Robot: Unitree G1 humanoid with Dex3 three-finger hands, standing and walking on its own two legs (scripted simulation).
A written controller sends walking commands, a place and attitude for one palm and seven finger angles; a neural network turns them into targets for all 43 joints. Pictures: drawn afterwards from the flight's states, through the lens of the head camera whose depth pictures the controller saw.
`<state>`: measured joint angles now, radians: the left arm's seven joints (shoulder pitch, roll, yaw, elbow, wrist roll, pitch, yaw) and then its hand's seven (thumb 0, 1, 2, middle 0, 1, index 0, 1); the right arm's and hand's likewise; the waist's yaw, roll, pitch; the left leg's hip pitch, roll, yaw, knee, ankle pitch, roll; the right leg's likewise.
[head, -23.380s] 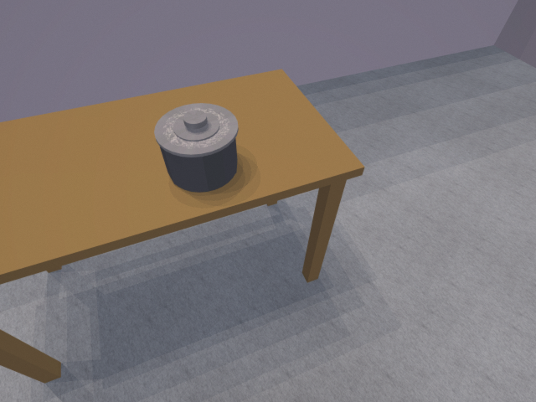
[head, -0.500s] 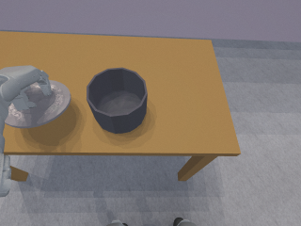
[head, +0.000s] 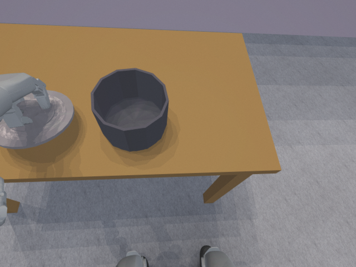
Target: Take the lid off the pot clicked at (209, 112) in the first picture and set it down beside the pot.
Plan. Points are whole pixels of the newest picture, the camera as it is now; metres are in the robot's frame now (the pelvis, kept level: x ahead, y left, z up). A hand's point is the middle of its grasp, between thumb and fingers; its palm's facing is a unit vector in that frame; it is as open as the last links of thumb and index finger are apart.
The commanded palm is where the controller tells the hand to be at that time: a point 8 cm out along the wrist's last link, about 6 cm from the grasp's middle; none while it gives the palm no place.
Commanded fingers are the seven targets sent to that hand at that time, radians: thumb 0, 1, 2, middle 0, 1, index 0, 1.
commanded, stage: lower the lid onto the table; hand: left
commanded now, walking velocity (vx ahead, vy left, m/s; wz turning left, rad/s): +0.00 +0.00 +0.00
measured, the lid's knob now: (27, 109) +0.48 +0.32 +0.00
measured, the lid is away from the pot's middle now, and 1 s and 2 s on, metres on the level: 0.24 0.26 0.26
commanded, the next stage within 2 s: open the fingers wide in 0.82 s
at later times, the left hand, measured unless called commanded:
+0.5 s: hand (23, 118) +0.45 +0.33 -0.01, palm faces -0.53 -0.09 -0.85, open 7.6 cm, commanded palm +0.51 +0.32 +0.04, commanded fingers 0.00 0.57 1.10 -0.78 -0.99 -0.85 -1.02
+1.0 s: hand (23, 118) +0.46 +0.34 -0.02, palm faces -0.47 -0.09 -0.88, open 7.6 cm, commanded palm +0.48 +0.32 +0.02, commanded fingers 0.00 0.51 1.01 -0.72 -0.99 -0.78 -1.02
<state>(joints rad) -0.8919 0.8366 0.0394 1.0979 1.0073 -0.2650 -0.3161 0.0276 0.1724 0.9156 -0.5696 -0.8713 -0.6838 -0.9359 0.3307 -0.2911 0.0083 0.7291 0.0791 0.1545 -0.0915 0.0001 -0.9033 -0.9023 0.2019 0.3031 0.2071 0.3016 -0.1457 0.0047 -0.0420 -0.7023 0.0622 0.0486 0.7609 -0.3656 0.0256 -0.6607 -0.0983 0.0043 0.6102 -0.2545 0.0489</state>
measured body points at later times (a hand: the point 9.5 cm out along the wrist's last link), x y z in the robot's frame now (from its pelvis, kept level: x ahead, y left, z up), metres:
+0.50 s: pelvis -0.01 +0.01 -0.01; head +0.13 +0.05 +0.41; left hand +0.48 +0.33 +0.04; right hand -0.01 -0.27 -0.12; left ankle -0.01 +0.10 -0.71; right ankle +0.01 -0.20 -0.71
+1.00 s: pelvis -0.03 +0.03 -0.04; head +0.12 +0.06 +0.39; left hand +0.48 +0.34 +0.03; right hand -0.04 -0.25 -0.14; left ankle -0.01 +0.10 -0.71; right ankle +0.01 -0.20 -0.71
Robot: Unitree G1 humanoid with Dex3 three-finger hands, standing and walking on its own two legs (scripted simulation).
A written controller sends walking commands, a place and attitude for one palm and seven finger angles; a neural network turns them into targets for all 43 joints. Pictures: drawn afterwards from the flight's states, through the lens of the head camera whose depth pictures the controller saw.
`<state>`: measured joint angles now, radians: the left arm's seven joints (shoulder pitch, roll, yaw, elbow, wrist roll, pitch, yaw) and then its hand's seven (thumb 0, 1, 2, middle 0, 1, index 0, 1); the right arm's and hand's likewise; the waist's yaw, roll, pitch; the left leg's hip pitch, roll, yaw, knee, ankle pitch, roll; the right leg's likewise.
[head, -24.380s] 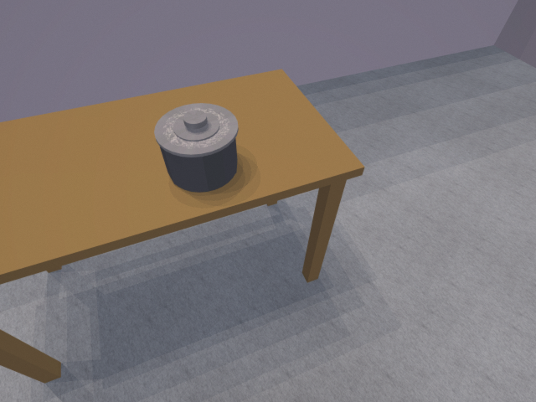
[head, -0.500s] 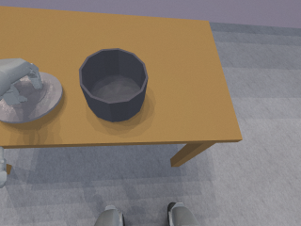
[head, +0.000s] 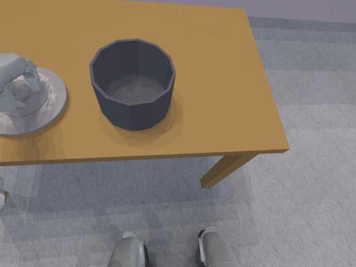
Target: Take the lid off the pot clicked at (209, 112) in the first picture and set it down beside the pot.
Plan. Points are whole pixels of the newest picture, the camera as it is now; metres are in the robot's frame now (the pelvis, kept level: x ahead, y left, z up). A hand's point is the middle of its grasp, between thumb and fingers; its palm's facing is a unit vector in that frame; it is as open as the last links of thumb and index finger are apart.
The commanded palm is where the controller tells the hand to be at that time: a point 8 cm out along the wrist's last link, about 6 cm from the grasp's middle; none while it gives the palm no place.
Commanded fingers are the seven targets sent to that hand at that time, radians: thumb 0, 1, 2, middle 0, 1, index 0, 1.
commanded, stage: open the fingers wide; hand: left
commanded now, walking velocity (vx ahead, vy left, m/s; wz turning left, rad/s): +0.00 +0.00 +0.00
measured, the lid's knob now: (17, 92) +0.51 +0.33 -0.01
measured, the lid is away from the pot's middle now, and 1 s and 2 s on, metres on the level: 0.26 0.26 0.26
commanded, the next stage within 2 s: raise the empty hand in 1.02 s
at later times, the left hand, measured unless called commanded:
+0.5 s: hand (8, 97) +0.48 +0.33 +0.02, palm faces -0.46 -0.10 -0.88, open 8.1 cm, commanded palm +0.51 +0.30 +0.06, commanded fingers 0.00 0.17 0.69 -0.43 -0.94 -0.45 -0.95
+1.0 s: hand (8, 102) +0.46 +0.32 +0.02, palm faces -0.47 -0.10 -0.88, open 10.9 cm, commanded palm +0.50 +0.30 +0.06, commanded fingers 0.00 0.02 0.58 -0.33 -0.90 -0.33 -0.90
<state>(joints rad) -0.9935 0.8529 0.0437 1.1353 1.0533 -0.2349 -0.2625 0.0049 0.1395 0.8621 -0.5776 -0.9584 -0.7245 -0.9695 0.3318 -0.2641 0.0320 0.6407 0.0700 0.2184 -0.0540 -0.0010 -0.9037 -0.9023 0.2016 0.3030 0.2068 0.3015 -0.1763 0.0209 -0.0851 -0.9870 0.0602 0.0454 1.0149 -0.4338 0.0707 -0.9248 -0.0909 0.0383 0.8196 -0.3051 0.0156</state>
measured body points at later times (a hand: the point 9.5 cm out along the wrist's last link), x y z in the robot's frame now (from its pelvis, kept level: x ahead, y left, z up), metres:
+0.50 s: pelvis +0.00 +0.02 +0.00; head +0.13 +0.06 +0.43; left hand +0.50 +0.33 +0.07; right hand +0.00 -0.26 -0.10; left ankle +0.02 +0.07 -0.67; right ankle +0.05 -0.23 -0.67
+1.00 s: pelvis +0.00 +0.01 +0.00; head +0.12 +0.06 +0.43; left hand +0.49 +0.33 +0.07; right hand +0.01 -0.26 -0.10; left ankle +0.02 +0.07 -0.67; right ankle +0.05 -0.23 -0.67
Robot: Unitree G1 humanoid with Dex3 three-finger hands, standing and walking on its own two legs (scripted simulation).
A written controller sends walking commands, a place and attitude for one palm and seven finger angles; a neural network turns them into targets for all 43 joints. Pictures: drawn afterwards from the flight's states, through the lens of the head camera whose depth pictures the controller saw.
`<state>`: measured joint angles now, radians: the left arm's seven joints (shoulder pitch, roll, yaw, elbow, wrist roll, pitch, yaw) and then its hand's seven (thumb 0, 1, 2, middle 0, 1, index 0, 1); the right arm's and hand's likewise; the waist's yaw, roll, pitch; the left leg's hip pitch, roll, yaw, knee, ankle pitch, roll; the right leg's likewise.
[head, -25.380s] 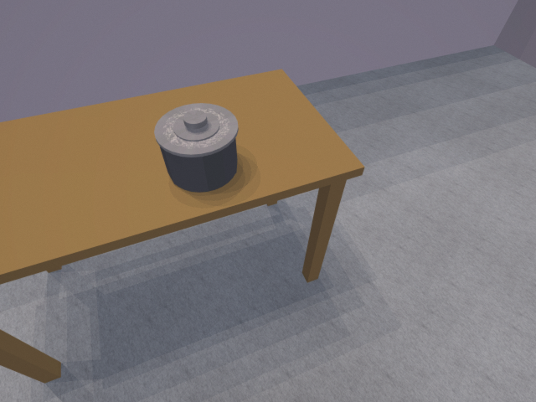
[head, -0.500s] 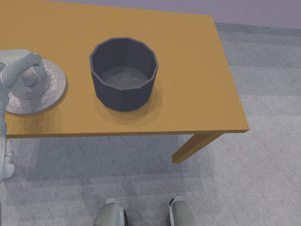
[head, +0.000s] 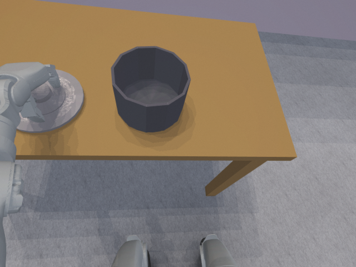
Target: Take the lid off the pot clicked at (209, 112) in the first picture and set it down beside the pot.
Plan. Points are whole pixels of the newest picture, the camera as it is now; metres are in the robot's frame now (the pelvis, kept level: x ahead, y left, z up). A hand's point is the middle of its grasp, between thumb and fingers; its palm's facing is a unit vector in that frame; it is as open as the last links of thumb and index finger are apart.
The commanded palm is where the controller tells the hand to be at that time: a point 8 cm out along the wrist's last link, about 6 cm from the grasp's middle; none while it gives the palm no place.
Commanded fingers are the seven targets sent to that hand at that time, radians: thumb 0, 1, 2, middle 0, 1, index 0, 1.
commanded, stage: open the fingers wide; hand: left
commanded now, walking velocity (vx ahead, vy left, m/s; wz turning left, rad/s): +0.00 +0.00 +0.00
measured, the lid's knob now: (39, 92) +0.52 +0.30 -0.01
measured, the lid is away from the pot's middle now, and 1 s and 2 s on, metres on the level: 0.26 0.26 0.26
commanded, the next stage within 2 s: raise the empty hand in 0.02 s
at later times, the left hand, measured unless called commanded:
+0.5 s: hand (26, 94) +0.48 +0.30 +0.04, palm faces -0.47 -0.09 -0.88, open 11.0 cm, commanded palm +0.52 +0.28 +0.10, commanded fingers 0.00 0.02 0.58 -0.32 -0.90 -0.32 -0.90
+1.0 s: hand (13, 76) +0.47 +0.30 +0.09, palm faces -0.42 -0.09 -0.90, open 11.0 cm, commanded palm +0.50 +0.28 +0.15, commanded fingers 0.00 0.02 0.58 -0.32 -0.90 -0.32 -0.90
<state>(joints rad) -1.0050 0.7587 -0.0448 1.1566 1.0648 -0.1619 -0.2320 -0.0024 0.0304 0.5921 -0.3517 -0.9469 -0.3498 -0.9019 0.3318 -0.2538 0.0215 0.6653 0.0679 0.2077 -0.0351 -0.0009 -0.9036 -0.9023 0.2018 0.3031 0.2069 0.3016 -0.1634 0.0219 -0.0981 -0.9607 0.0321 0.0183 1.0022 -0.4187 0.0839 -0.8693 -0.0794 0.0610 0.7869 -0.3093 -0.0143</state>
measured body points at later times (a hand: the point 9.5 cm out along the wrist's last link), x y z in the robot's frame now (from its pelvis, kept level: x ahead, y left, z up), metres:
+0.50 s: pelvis +0.01 +0.00 +0.01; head +0.13 +0.04 +0.44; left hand +0.50 +0.30 +0.09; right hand +0.00 -0.28 -0.09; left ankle +0.03 +0.06 -0.68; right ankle +0.04 -0.24 -0.67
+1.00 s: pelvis +0.02 +0.00 +0.03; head +0.11 +0.02 +0.47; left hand +0.49 +0.30 +0.15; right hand +0.05 -0.28 -0.08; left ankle +0.03 +0.06 -0.68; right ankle +0.04 -0.24 -0.67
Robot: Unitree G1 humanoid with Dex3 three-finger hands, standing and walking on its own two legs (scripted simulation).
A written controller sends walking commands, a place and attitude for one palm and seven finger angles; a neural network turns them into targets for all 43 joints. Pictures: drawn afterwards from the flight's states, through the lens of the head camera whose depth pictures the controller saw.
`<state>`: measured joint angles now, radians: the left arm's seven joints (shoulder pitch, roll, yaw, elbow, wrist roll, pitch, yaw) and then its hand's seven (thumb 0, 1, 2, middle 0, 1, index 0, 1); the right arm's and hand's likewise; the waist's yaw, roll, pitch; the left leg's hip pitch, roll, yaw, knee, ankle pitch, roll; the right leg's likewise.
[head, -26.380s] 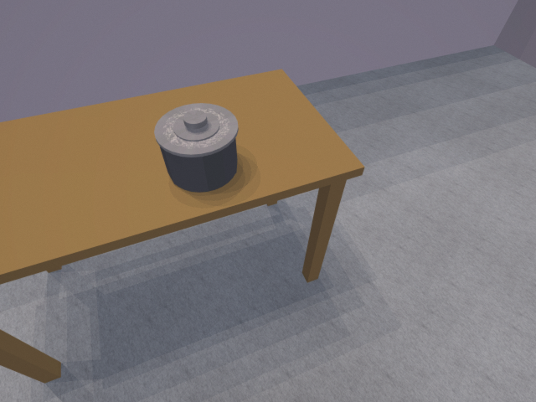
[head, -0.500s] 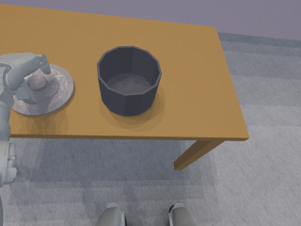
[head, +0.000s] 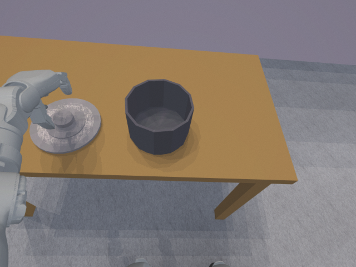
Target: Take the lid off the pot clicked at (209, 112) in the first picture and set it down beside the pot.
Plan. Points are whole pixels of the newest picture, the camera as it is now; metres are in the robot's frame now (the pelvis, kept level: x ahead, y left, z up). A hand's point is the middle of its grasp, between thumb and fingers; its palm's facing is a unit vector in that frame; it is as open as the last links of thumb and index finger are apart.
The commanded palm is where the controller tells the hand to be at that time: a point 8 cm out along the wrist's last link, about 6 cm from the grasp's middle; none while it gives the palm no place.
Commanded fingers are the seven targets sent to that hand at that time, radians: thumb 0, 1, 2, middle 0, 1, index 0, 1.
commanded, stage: raise the empty hand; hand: left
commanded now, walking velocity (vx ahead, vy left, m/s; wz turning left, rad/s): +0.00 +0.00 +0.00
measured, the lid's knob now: (63, 118) +0.50 +0.30 -0.04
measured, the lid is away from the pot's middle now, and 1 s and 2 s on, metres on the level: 0.26 0.26 0.26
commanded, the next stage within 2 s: draw the hand back to the body in 0.42 s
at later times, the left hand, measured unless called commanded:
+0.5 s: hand (40, 93) +0.46 +0.28 +0.10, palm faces -0.44 -0.06 -0.90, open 11.0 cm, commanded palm +0.48 +0.28 +0.15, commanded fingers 0.00 0.02 0.58 -0.32 -0.90 -0.32 -0.90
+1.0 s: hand (32, 113) +0.41 +0.28 +0.10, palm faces -0.41 -0.09 -0.91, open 11.0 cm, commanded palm +0.40 +0.28 +0.17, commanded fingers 0.00 0.02 0.58 -0.32 -0.90 -0.32 -0.90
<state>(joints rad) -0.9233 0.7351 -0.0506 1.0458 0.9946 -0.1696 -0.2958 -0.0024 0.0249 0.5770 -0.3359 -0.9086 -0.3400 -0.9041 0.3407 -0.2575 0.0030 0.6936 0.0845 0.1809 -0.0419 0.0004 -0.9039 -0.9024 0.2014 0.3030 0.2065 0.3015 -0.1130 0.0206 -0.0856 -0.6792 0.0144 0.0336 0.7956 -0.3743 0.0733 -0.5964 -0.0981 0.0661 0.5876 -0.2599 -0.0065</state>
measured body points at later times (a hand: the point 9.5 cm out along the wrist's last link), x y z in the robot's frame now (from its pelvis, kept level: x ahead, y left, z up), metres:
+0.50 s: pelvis +0.01 -0.02 +0.01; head +0.09 -0.01 +0.46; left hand +0.47 +0.28 +0.16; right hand +0.04 -0.31 -0.10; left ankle +0.00 +0.07 -0.71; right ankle +0.02 -0.24 -0.71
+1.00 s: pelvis +0.02 -0.04 +0.02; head +0.08 -0.03 +0.47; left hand +0.42 +0.29 +0.16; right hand +0.12 -0.30 -0.10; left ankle +0.00 +0.07 -0.71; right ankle +0.02 -0.24 -0.71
